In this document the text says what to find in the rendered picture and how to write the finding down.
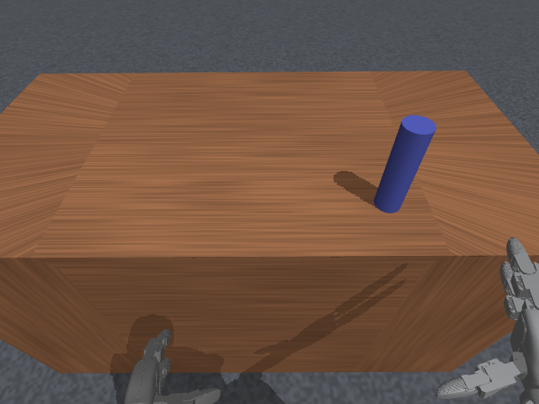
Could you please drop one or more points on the left robot hand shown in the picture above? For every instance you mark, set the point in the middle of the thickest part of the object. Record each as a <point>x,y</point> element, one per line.
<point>148,375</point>

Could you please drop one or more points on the can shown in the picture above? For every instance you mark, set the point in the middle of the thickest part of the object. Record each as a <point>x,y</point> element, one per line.
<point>411,143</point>

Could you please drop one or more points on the right robot arm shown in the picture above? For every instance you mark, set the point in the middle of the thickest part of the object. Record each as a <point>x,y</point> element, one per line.
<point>530,395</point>

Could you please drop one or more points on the right robot hand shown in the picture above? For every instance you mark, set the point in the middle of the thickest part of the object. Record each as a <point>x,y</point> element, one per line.
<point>520,278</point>

